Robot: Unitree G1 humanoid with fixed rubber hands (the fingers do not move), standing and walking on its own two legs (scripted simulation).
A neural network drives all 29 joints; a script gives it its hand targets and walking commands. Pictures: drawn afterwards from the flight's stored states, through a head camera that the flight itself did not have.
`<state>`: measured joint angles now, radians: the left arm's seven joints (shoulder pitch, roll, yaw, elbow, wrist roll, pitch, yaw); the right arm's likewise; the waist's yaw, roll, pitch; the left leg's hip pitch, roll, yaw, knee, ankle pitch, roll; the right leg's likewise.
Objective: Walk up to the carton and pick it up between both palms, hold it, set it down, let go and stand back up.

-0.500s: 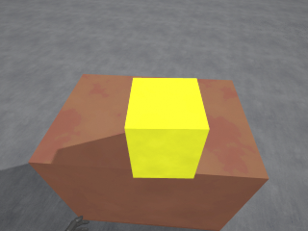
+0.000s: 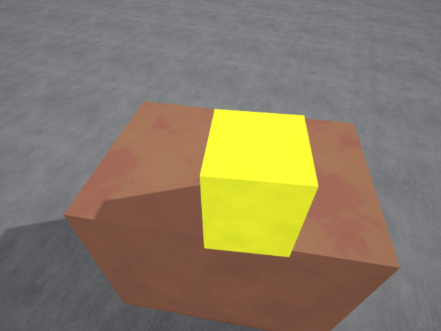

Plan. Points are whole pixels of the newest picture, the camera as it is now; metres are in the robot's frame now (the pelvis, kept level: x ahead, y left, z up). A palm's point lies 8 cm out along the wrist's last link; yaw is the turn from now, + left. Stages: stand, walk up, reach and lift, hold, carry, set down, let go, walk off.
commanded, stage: stand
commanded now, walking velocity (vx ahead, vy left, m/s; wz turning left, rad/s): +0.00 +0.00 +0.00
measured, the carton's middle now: (252, 184) +0.44 -0.03 +0.02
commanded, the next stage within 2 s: none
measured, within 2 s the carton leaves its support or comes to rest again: neither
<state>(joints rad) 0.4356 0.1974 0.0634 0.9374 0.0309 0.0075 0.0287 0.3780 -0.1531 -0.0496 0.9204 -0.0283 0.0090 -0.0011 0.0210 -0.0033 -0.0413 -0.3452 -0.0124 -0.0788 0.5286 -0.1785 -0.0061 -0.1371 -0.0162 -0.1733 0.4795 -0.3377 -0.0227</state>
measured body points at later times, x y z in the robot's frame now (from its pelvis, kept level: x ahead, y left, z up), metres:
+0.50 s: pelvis +0.00 -0.01 +0.00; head -0.01 -0.01 +0.45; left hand -0.05 +0.20 -0.16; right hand -0.01 -0.22 -0.16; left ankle +0.06 +0.12 -0.73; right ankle -0.05 -0.10 -0.73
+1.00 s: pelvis +0.01 -0.03 +0.00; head +0.01 -0.02 +0.45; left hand -0.06 +0.18 -0.16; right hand -0.01 -0.22 -0.16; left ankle +0.06 +0.12 -0.73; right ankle -0.05 -0.10 -0.73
